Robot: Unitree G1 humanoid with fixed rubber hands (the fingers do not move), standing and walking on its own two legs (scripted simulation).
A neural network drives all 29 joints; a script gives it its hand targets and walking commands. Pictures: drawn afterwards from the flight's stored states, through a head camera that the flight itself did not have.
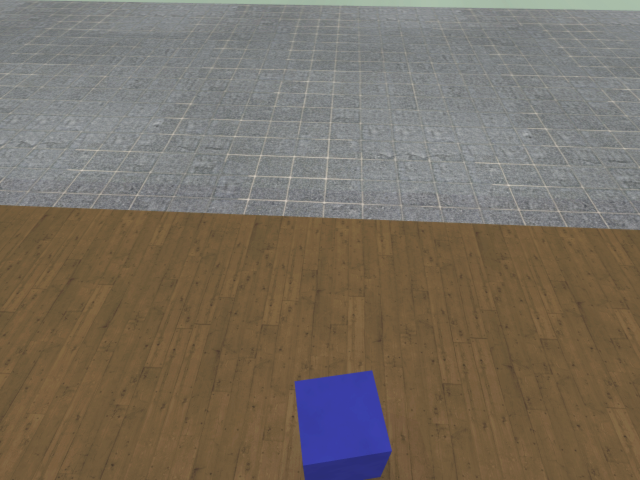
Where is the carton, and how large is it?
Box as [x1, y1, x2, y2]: [295, 370, 391, 479]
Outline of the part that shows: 371,370 295,381 302,460 305,479 365,479 380,476 391,449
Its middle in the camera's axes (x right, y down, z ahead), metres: +0.05 +0.52 +1.06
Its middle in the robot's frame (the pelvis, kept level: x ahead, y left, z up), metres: +0.41 -0.02 -0.66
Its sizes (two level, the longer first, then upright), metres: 0.210 0.200 0.250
